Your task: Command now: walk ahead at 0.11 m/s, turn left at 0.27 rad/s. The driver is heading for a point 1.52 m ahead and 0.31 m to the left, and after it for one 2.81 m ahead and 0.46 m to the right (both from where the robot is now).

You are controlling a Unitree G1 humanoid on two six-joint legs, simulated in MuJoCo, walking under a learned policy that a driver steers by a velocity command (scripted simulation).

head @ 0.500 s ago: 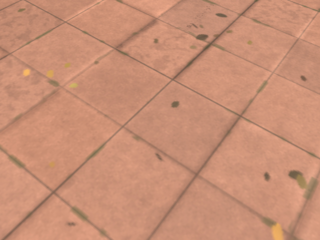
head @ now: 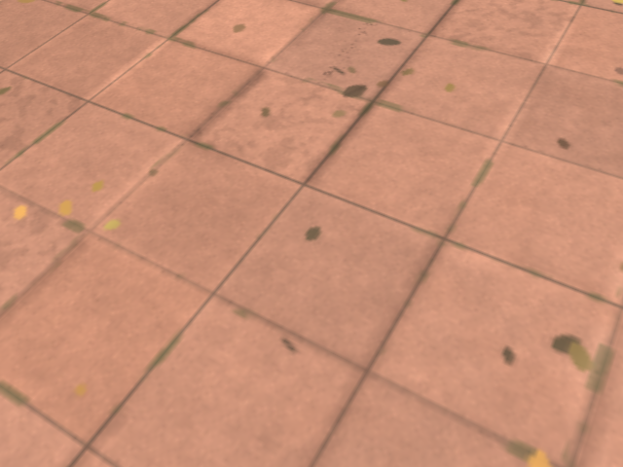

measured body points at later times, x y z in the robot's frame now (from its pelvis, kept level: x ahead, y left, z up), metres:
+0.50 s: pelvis +0.09 +0.01 -0.01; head +0.14 +0.03 +0.44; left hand +0.19 +0.32 -0.11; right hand +0.32 -0.23 -0.09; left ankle +0.13 +0.11 -0.75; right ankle +0.17 -0.14 -0.70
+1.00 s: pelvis +0.13 -0.02 -0.01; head +0.16 -0.01 +0.44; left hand +0.14 +0.27 -0.12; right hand +0.38 -0.19 -0.11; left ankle +0.06 +0.10 -0.75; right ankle +0.20 -0.12 -0.75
